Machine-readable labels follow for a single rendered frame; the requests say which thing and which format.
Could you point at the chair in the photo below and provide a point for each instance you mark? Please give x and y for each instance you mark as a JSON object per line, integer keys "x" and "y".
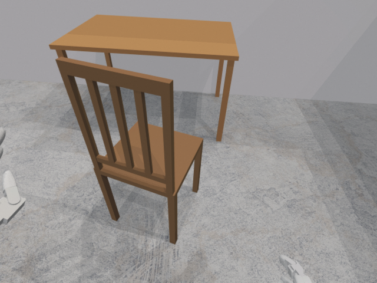
{"x": 153, "y": 158}

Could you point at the table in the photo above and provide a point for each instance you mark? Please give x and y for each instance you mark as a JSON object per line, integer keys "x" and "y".
{"x": 160, "y": 37}

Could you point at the left robot hand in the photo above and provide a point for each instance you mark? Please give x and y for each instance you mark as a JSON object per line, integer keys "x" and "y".
{"x": 12, "y": 202}

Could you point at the right robot hand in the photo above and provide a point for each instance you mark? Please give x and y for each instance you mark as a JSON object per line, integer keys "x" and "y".
{"x": 294, "y": 270}

